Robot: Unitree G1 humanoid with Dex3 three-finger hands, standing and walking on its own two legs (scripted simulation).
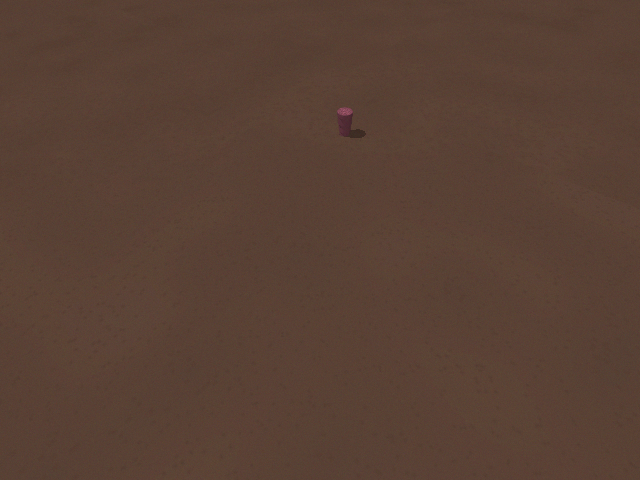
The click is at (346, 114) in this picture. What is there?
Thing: tapered cup
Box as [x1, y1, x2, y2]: [337, 107, 352, 136]
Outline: 343,107 337,110 337,116 340,134 345,136 348,135 350,130 352,110 350,108
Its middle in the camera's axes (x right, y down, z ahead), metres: +0.13 -0.65 +2.19
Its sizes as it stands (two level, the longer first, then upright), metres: 0.089 0.089 0.142
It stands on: the floor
